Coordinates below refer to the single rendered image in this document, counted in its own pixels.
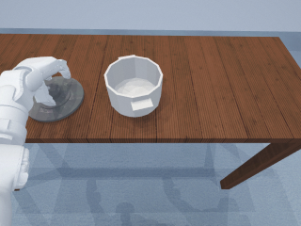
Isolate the left robot upper arm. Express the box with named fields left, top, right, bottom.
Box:
left=0, top=144, right=30, bottom=226

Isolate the pot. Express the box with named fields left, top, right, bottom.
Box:
left=104, top=55, right=163, bottom=118

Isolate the left robot hand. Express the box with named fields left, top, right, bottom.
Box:
left=17, top=56, right=71, bottom=106

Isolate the knob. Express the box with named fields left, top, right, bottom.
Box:
left=46, top=84, right=62, bottom=100

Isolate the left robot forearm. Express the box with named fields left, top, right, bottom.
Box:
left=0, top=64, right=43, bottom=147

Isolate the table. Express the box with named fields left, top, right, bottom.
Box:
left=0, top=33, right=301, bottom=191

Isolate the lid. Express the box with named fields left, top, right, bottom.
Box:
left=28, top=76, right=85, bottom=122

